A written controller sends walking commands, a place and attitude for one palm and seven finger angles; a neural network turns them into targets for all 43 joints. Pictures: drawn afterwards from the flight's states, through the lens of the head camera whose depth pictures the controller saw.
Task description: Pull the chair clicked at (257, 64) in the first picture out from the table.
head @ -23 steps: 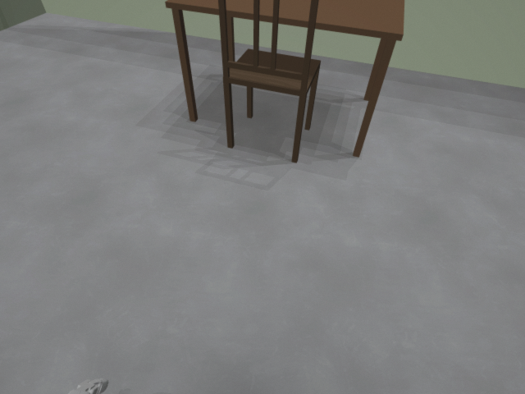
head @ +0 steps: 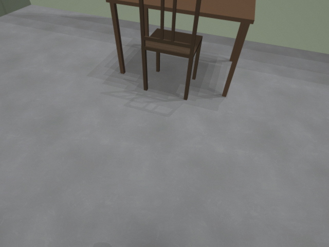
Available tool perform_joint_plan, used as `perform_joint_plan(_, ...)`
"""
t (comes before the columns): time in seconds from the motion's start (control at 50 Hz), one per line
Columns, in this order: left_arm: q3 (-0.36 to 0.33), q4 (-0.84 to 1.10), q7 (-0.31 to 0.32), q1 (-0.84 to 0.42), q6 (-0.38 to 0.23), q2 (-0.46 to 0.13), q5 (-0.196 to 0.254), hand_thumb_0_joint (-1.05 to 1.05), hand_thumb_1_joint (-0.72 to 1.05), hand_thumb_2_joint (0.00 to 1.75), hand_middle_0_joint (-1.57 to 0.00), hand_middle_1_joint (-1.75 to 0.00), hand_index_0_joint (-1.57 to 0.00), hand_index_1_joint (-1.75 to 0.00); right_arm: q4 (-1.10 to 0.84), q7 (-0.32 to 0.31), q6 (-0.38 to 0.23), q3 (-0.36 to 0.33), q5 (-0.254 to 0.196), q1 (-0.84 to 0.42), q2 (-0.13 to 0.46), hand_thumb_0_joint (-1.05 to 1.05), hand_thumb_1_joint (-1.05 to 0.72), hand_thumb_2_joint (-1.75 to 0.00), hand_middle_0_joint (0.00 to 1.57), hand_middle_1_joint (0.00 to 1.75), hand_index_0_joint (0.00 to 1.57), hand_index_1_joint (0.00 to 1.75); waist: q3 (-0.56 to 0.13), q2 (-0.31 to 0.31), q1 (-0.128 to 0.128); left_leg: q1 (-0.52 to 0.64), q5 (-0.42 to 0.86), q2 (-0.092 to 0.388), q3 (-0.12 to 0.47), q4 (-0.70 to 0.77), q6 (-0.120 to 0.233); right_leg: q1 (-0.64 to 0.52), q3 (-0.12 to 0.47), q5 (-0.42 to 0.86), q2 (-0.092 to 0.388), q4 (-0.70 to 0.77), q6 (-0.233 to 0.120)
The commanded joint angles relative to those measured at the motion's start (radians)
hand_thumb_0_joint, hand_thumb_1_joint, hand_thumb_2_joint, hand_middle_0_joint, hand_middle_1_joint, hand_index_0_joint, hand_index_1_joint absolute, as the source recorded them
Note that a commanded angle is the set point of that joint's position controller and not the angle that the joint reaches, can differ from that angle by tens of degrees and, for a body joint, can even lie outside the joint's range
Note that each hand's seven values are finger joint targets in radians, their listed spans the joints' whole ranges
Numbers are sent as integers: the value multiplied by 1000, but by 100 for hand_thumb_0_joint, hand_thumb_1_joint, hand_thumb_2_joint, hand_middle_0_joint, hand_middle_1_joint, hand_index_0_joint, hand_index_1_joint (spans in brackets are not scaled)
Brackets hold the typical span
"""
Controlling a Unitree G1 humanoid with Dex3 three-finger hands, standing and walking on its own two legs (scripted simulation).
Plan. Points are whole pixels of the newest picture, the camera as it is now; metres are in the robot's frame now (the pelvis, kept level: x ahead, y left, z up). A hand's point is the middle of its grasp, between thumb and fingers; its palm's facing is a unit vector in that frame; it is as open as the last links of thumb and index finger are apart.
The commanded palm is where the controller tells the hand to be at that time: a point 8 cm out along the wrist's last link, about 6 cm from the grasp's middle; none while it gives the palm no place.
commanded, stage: stand and wait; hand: left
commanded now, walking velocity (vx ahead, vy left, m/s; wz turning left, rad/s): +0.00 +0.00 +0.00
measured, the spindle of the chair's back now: (162, 16) +1.60 +0.12 -0.06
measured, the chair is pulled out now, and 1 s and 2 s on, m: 0.00 0.00 0.00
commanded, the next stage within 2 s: look at it before walking up in 0.36 s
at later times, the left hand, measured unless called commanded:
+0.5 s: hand out of the picture +0.07 +0.24 -0.15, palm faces -0.03 -0.94 -0.33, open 7.4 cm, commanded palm none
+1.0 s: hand out of the picture +0.07 +0.24 -0.15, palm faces -0.03 -0.94 -0.33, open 7.3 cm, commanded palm none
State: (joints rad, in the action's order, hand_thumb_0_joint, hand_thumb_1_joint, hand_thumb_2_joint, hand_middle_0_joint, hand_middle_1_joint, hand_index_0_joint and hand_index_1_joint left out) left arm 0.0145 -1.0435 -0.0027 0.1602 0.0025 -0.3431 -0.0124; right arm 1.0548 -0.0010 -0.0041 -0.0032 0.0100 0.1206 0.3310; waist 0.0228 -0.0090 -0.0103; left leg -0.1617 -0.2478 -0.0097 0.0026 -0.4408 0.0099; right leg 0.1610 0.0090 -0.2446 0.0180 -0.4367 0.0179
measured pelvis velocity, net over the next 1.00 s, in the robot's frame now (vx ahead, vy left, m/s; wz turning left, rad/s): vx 0.00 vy -0.01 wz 0.00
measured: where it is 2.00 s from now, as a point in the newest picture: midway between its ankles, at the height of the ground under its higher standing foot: (162, 241)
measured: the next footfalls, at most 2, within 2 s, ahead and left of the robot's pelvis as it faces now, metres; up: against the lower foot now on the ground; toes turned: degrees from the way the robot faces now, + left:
right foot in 1.80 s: +0.39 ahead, -0.09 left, +0.00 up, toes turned -4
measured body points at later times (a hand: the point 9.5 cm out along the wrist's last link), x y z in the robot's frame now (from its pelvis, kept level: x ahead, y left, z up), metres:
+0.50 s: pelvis -0.01 -0.01 +0.00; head -0.01 +0.00 +0.45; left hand +0.07 +0.29 -0.13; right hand +0.07 -0.30 -0.13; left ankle -0.01 +0.11 -0.74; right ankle +0.00 -0.13 -0.74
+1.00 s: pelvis +0.00 -0.01 +0.00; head +0.00 -0.01 +0.45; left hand +0.07 +0.28 -0.13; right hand +0.07 -0.31 -0.13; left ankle -0.01 +0.11 -0.74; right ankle +0.00 -0.13 -0.74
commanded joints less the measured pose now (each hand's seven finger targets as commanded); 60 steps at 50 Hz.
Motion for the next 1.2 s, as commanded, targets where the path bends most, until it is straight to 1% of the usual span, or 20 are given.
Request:
perform_joint_plan(0.0,-48,62,15,-58,-27,-201,4,0,90,90,-20,-30,-20,-30,-63,-11,-31,-42,0,-65,208,0,-90,-90,20,30,20,30,-75,2,10,20,186,120,92,81,28,-15,86,172,106,70,-49)
perform_joint_plan(0.06,-48,50,16,-57,-27,-201,3,0,90,90,-20,-30,-20,-30,-49,-11,-29,-41,-1,-61,209,0,-90,-90,20,30,20,30,-63,3,10,18,180,120,94,88,26,-15,88,169,105,77,-49)
perform_joint_plan(0.12,-47,44,15,-58,-25,-203,3,0,90,90,-20,-30,-20,-30,-40,-10,-27,-40,-1,-59,212,0,-90,-90,20,30,20,30,-41,4,8,4,147,120,99,102,26,-5,90,128,101,89,-48)
perform_joint_plan(0.18,-46,36,15,-56,-25,-202,3,0,90,90,-20,-30,-20,-30,-29,-10,-29,-38,-1,-53,213,0,-90,-90,20,30,20,30,-39,5,9,2,137,121,101,111,25,-6,93,115,101,96,-47)
perform_joint_plan(0.2,-46,34,15,-58,-24,-201,3,0,90,90,-20,-30,-20,-30,-27,-10,-28,-37,-1,-54,213,0,-90,-90,20,30,20,30,-25,7,8,-3,125,121,103,116,25,1,94,102,101,101,-46)
perform_joint_plan(0.26,-45,30,14,-56,-24,-201,2,0,90,90,-20,-30,-20,-30,-21,-9,-27,-36,-1,-51,212,0,-90,-90,20,30,20,30,-25,5,7,-3,108,121,102,121,24,7,98,78,102,109,-46)
perform_joint_plan(0.32,-46,29,14,-58,-26,-201,2,0,90,90,-20,-30,-20,-30,-17,-8,-28,-37,-2,-45,213,0,-90,-90,20,30,20,30,-39,6,10,5,126,123,105,120,23,-2,99,95,101,106,-48)
perform_joint_plan(0.46,-45,26,14,-58,-25,-197,1,0,90,90,-20,-30,-20,-30,-12,-8,-29,-36,-1,-49,212,0,-90,-90,20,30,20,30,-35,12,8,9,126,126,100,128,22,4,96,98,100,110,-45)
perform_joint_plan(0.52,-45,26,14,-59,-26,-198,0,0,90,90,-20,-30,-20,-30,-11,-9,-29,-36,-3,-45,212,0,-90,-90,20,30,20,30,-40,-2,9,15,142,127,103,125,21,1,99,112,100,110,-46)
perform_joint_plan(0.76,-46,22,15,-54,-29,-198,1,0,90,90,-20,-30,-20,-30,-6,-9,-28,-35,-2,-49,208,0,-90,-90,20,30,20,30,-37,6,9,27,157,126,95,125,16,-1,103,138,103,119,-47)
perform_joint_plan(0.86,-47,21,16,-53,-30,-199,1,0,90,90,-20,-30,-20,-30,-6,-10,-29,-33,-3,-43,210,0,-90,-90,20,30,20,30,-55,3,9,35,189,129,95,122,15,-24,97,178,106,114,-47)
perform_joint_plan(1.0,-46,17,14,-52,-27,-197,1,0,90,90,-20,-30,-20,-30,-4,-10,-27,-31,-3,-50,208,0,-90,-90,20,30,20,30,-26,7,6,25,157,128,98,136,15,-11,99,136,101,128,-44)
perform_joint_plan(1.04,-46,18,14,-53,-27,-198,1,0,90,90,-20,-30,-20,-30,-6,-10,-26,-31,-3,-47,209,0,-90,-90,20,30,20,30,-31,6,8,29,163,128,98,133,14,-11,98,141,103,127,-46)
perform_joint_plan(1.06,-47,19,14,-50,-28,-197,1,0,90,90,-20,-30,-20,-30,-3,-10,-28,-32,-3,-46,207,0,-90,-90,20,30,20,30,-46,9,7,37,173,128,97,131,15,-20,98,152,104,126,-46)
perform_joint_plan(1.08,-30,0,17,-13,-19,-117,3,0,90,90,-20,-30,-20,-30,13,-7,-19,-12,1,-15,127,0,-90,-90,20,30,20,30,-65,1,8,40,135,124,86,121,5,-28,89,97,102,125,-33)
perform_joint_plan(1.1,-20,-14,18,26,-7,-74,0,0,90,90,-20,-30,-20,-30,26,-3,-8,0,6,21,79,0,-90,-90,20,30,20,30,-54,0,5,22,22,111,76,110,-1,-17,87,-49,97,122,-26)
perform_joint_plan(1.12,-21,-18,16,51,-1,-74,-5,0,90,90,-20,-30,-20,-30,27,-1,0,-2,9,41,73,0,-90,-90,20,30,20,30,-38,-25,2,-8,-96,98,74,94,3,0,103,-182,93,131,-32)
perform_joint_plan(1.14,-26,-18,10,64,3,-84,-8,0,90,90,-20,-30,-20,-30,25,2,4,-5,13,47,73,0,-90,-90,20,30,20,30,10,-38,-2,-65,-211,83,68,86,6,26,123,-293,98,151,-41)
perform_joint_plan(1.16,-33,-14,6,77,6,-97,-11,0,90,90,-20,-30,-20,-30,20,3,7,-7,16,50,72,0,-90,-90,20,30,20,30,57,-59,-6,-124,-276,65,59,61,5,43,149,-372,108,169,-52)
perform_joint_plan(1.18,-41,-10,3,101,5,-106,-12,0,90,90,-20,-30,-20,-30,10,4,8,-8,18,58,62,0,-90,-90,20,30,20,30,78,-101,-14,-177,-284,43,38,3,3,34,189,-428,131,193,-73)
